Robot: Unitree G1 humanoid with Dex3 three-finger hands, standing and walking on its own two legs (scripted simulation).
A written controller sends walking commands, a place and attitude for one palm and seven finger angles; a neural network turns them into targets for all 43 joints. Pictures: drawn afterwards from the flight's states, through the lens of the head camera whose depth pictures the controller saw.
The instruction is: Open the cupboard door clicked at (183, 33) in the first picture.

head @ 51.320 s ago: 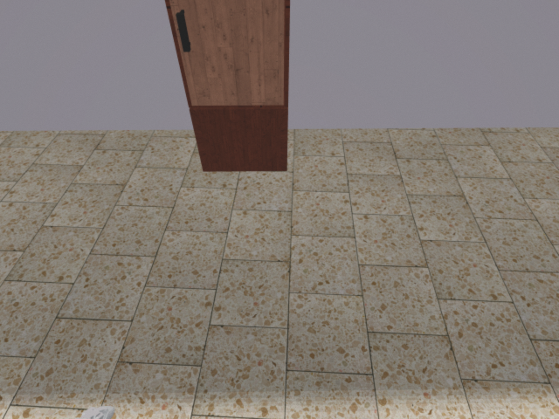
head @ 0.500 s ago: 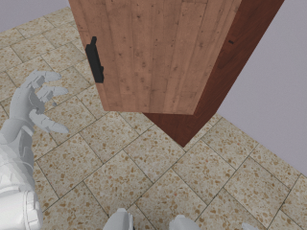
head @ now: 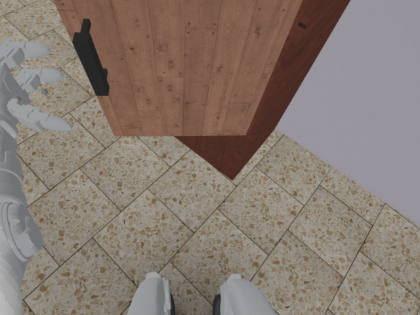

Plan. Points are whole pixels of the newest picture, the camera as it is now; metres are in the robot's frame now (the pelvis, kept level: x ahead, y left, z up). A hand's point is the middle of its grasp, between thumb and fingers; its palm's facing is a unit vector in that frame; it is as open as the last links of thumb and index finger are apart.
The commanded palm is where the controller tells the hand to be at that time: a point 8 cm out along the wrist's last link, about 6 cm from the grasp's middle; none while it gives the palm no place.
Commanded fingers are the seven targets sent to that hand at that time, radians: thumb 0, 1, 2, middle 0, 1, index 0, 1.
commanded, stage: move the hooked fingers beside the handle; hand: left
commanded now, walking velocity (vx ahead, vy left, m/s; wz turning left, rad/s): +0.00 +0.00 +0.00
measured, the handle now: (94, 59) +0.59 +0.20 +0.07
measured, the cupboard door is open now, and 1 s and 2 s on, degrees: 43 43 43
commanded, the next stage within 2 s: slide the fingers in behind the handle in 1.12 s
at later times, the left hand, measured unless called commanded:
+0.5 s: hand (54, 65) +0.55 +0.26 +0.09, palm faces +0.01 -1.00 -0.02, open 13.9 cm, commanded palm +0.54 +0.29 +0.07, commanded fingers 0.00 -0.50 0.30 -0.30 -1.20 -0.30 -1.20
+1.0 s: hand (57, 71) +0.55 +0.26 +0.07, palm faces +0.02 -1.00 -0.01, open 14.0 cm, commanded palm +0.54 +0.29 +0.07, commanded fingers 0.00 -0.50 0.30 -0.30 -1.20 -0.30 -1.20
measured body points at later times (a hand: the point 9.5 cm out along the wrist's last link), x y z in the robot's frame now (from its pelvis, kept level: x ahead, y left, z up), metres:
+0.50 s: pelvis +0.01 +0.01 -0.01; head +0.18 +0.04 +0.41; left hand +0.55 +0.31 +0.09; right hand -0.03 -0.26 -0.10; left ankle +0.03 +0.10 -0.66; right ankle +0.00 -0.11 -0.66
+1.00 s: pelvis +0.01 +0.01 +0.00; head +0.18 +0.05 +0.41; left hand +0.54 +0.31 +0.08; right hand +0.00 -0.26 -0.10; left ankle +0.03 +0.10 -0.66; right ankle +0.00 -0.11 -0.66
